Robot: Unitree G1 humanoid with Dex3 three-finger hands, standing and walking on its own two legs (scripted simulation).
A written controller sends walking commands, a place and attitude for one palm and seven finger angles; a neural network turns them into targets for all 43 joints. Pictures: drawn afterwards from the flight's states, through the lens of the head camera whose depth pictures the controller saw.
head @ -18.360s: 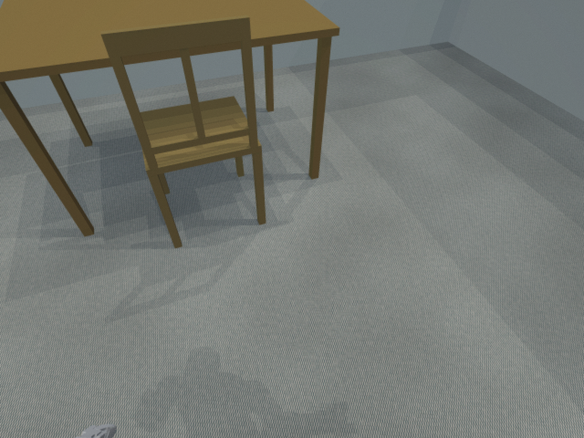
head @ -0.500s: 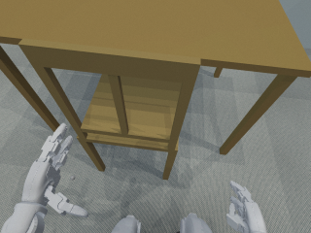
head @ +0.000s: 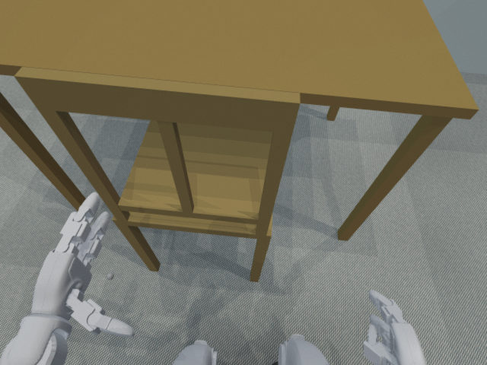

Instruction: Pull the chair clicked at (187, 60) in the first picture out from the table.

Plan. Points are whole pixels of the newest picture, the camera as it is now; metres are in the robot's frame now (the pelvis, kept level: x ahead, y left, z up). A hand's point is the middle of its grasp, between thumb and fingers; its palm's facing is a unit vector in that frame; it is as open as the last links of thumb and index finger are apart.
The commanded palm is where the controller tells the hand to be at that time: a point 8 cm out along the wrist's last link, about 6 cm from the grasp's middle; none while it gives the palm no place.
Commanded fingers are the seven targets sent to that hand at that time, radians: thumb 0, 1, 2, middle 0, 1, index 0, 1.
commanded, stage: raise the hand toward the chair's back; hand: left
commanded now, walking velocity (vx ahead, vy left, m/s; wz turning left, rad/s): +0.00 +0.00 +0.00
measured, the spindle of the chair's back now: (179, 172) +0.46 +0.15 -0.02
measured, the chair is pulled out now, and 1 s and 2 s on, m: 0.00 0.00 0.00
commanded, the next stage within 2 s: aim the fingers beside a spindle in 0.10 s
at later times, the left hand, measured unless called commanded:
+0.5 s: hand (123, 273) +0.25 +0.19 +0.03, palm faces -0.06 -1.00 -0.03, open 16.9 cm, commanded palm +0.23 +0.25 +0.03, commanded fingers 0.00 -0.50 0.30 -0.06 -0.08 -0.06 -0.08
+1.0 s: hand (147, 260) +0.28 +0.17 +0.01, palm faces -0.08 -1.00 -0.02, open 16.9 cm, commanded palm +0.26 +0.22 +0.01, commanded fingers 0.00 -0.50 0.30 -0.06 -0.08 -0.06 -0.08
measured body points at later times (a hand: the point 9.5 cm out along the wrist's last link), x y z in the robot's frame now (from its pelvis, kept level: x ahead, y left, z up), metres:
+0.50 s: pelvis -0.01 +0.00 -0.01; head +0.08 +0.02 +0.43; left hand +0.25 +0.25 +0.03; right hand +0.17 -0.24 -0.08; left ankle -0.02 +0.10 -0.66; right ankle +0.04 -0.13 -0.66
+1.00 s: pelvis -0.01 +0.01 -0.02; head +0.09 +0.02 +0.42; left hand +0.27 +0.22 +0.01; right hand +0.16 -0.24 -0.11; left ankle -0.02 +0.10 -0.66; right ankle +0.04 -0.13 -0.66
